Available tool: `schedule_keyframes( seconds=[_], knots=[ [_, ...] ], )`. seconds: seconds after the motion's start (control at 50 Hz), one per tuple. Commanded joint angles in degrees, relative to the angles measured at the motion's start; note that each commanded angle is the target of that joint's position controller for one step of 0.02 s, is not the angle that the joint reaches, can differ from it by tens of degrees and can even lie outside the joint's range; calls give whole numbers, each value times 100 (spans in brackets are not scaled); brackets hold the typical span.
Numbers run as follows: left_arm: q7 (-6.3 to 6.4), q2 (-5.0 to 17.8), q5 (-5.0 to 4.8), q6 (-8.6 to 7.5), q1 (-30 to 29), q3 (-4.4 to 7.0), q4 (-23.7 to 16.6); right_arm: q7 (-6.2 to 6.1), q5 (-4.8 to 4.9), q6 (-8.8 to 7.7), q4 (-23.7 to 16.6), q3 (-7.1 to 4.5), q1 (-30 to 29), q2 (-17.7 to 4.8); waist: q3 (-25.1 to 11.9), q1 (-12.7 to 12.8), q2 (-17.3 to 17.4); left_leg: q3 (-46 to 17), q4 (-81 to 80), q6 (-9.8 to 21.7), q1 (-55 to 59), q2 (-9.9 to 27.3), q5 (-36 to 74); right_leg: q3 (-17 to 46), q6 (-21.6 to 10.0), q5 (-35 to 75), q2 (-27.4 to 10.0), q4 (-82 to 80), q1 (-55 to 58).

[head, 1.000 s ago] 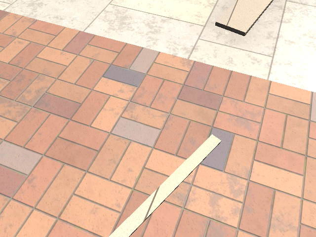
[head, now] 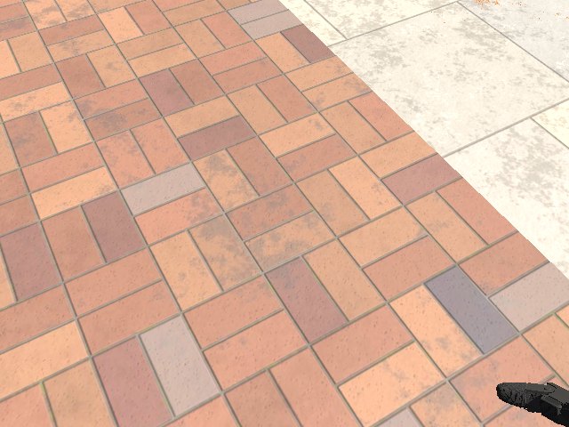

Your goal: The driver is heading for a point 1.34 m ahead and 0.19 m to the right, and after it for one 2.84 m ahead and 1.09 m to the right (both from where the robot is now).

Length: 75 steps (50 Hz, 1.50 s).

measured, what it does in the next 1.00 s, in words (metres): walks ahead: right foot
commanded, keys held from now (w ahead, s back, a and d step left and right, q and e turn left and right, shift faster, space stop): w+q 0.02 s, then w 0.92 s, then w+e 0.06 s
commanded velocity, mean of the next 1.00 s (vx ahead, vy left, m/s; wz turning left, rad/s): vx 0.50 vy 0.00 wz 0.15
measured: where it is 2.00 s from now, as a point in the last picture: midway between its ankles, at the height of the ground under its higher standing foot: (329, 186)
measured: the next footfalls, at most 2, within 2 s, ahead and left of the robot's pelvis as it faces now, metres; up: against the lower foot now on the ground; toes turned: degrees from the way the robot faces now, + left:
right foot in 0.52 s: +0.49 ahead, -0.10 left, +0.00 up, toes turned +5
left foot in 1.06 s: +0.75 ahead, +0.18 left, +0.00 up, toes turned +5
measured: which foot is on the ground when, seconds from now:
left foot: down 0.00-0.54, up 0.56-1.00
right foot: down 0.00-0.02, up 0.04-0.50, down 0.52-1.00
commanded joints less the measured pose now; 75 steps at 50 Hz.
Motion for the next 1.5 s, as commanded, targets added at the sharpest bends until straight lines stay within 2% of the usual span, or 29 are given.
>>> schedule_keyframes(
  seconds=[0.02, 0.04, 0.06, 0.08, 0.1, 0.14, 0.22, 0.32, 0.42, 0.48, 0.52, 0.54, 0.56, 0.58, 0.6, 0.64, 0.74, 0.88, 0.98, 1.02, 1.06, 1.08, 1.1, 1.12, 1.14, 1.16, 1.22, 1.36, 1.5],
  knots=[
    [50, 485, 231, -59, -86, 19, -595, -210, 31, 37, 183, -666, 2247, -1697, -1493, -1162, 703, -1867, -337, 951, 4378, 779, 2, 163, -349, 2340, -404, 4122, -2909],
    [-29, 206, 195, -281, 47, -147, -854, -171, 16, -69, -29, -600, 2036, -1886, -2411, -797, 1392, -4976, -1353, 1939, 5410, 1873, -934, 1378, -211, -913, 568, 5570, -4521],
    [-112, 747, -45, -424, -560, -14, -900, -127, -35, -138, 21, -430, 2070, -1298, -2117, -1143, 579, -4440, -1624, 1577, 5226, 1756, -950, 1969, -298, -482, 223, 5755, -5109],
    [-143, 732, -127, -485, -746, -34, -946, -122, -46, -187, 100, -354, 1886, -1074, -1404, -1023, 482, -3534, -1602, 1350, 4481, 1569, -549, 1849, -405, -20, -6, 5420, -5191],
    [-97, 658, -11, -489, -768, -49, -875, -127, -36, -207, 77, -292, 1468, -920, -978, -755, -3, -2884, -1615, 1133, 3588, 1319, -18, 1819, -400, 401, -269, 4933, -4868],
    [-91, 701, 111, -359, -577, 3, -773, -153, -135, -237, -15, -179, 963, -658, -668, -384, 200, -2233, -1879, 1006, 2464, 1028, 852, 1840, -331, 802, -499, 4401, -4124],
    [-68, 422, 183, -170, -729, -55, -811, -236, -119, -348, 192, -204, 1082, -815, -401, -334, 133, -1583, -2298, 1052, 1925, 890, 1472, 1709, -70, 1547, -461, 3544, -4126],
    [-148, 206, 141, -223, -1605, -152, -1016, -322, -83, -326, 473, -190, 1437, -871, -115, -700, 204, -1041, -2372, 705, 2074, 646, 993, 1600, -67, 3223, -217, 1668, -4049],
    [-301, 278, 83, -294, -2179, -163, -1261, -328, -34, -265, 801, -220, 1865, -967, 159, -907, 268, -1274, -2081, 645, 2843, 1055, 817, 1604, -317, 3039, -13, 833, -4211],
    [-358, 414, 98, -330, -1901, -116, -1256, -367, -26, -189, 897, -253, 1842, -1040, 35, -693, 423, -1353, -1640, 461, 3288, 1214, 1692, 1510, -578, 2350, 135, 593, -3819],
    [-301, 731, 140, -343, -746, 57, -946, -383, -53, -139, 872, -212, 1677, -994, -725, -73, 371, -1003, -252, 213, 3077, 783, 3285, 1226, -874, 2423, 419, 472, -2075],
    [-257, 1095, 203, -338, 246, 144, -791, -401, -152, -134, 761, -96, 1735, -750, -1604, 279, -125, -745, 1392, 1, 2065, 433, 2071, 2180, -1240, 2794, -469, 728, -347],
    [-281, 1498, 206, -305, 677, 255, -620, -352, -83, -248, 732, 69, 2625, -142, -2403, -78, -1815, -591, 3544, -456, -258, -603, -1674, 4956, -2204, 1473, -1754, 170, 1728],
    [-293, 941, 68, -291, 744, 107, -627, -324, -28, -338, 810, 6, 2291, -599, -2369, 191, -1455, -1260, 4174, -424, -1008, -490, -2568, 5787, -2108, 363, -1743, -507, 1805],
    [-261, 735, 71, -273, 323, 33, -687, -296, 89, -385, 631, -84, 1653, -908, -1436, 200, -1001, -1127, 4303, -382, -1425, -171, -2145, 4938, -1837, 249, -1598, -607, 1084],
    [-243, 552, 183, -235, -337, -44, -790, -323, -33, -405, 480, -73, 1071, -825, -535, -100, -369, -814, 3669, -378, -1137, 303, -1339, 3846, -1689, 1281, -1205, -850, -495],
    [-214, 552, 155, -337, -429, -59, -685, -356, -96, -224, 554, -42, 1264, -485, -319, -473, -564, -688, 2651, -576, -640, 602, -744, 2795, -1783, 2555, -890, -1423, -1397],
    [-104, 762, 72, -215, 53, -8, -426, -258, -76, -328, 298, 58, -6, -257, -27, -45, -459, -402, 370, -687, -585, 423, 1151, 1918, -1484, 2788, -603, -1548, -1140],
    [-74, 839, 13, -58, 432, 26, -187, -104, -24, -422, 41, 42, -626, -353, 177, 71, -511, -425, -365, -520, -567, 235, 754, 2191, -1423, 2898, -967, -1135, -456],
    [-36, 938, 0, 0, 333, 67, -176, -81, -37, -473, 94, -22, -330, -518, 37, -178, -620, -407, -583, -404, -51, 113, 365, 2353, -1321, 3328, -1041, -764, -321],
    [-18, 793, 30, 19, 161, 5, -233, -156, -99, -503, 468, -243, 1006, -943, -833, -881, -509, -308, -731, -127, 2052, 48, 470, 2051, -1039, 4226, -568, 747, -839],
    [-19, 385, 189, -4, 150, -149, -422, -231, -199, -485, 602, -361, 2055, -1386, -1820, -1251, 197, -1494, -487, 242, 3827, 1207, 585, 1756, -784, 2643, -118, 2584, -2007],
    [-58, -185, 91, -121, 978, -307, -479, -213, -187, -423, 721, -413, 2212, -1692, -2528, -835, 1729, -3912, -1049, 1072, 5463, 2376, -506, 1729, -482, -748, 696, 4363, -4112],
    [-63, 494, -64, -172, 594, -146, -383, -224, -145, -405, 672, -282, 2182, -1092, -2166, -1110, 1031, -4072, -1499, 893, 5063, 2188, -1520, 2267, -489, -721, 402, 4968, -4682],
    [-62, 753, -131, -184, 47, -50, -557, -250, -120, -418, 666, -195, 1816, -859, -1328, -1084, 748, -3199, -1637, 640, 4333, 2001, -1522, 2172, -529, -178, 163, 5038, -4939],
    [-36, 681, -90, -161, -189, -47, -606, -250, -139, -428, 651, -135, 1396, -717, -910, -890, 419, -2599, -1812, 520, 3570, 1782, -1047, 2062, -500, 304, -75, 4870, -4745],
    [-47, 413, -45, 29, 2, -8, -566, -233, -202, -524, 723, -83, 834, -425, -400, -454, 607, -1409, -2373, 436, 2343, 1388, -156, 2094, -406, 965, -370, 4398, -4031],
    [-130, 125, 18, 151, -672, -40, -880, -354, -224, -540, 1033, -202, 901, -741, 2, -475, 214, 79, -2681, 407, 2337, 1283, 935, 1977, -261, 2490, -365, 2909, -4402],
    [-364, 75, 35, 130, -1796, -104, -1430, -397, -52, -311, 1312, -319, 1368, -1061, 339, -845, 120, 703, -2325, 221, 3374, 1563, 1511, 1333, -589, 2351, -171, 1489, -4447]
  ],
)
Keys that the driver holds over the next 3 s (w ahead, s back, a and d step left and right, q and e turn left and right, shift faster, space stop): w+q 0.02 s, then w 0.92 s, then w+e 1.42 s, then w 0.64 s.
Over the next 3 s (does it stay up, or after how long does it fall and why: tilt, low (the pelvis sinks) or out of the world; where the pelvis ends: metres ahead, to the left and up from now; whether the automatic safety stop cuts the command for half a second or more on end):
stays up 1.50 -0.36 0.02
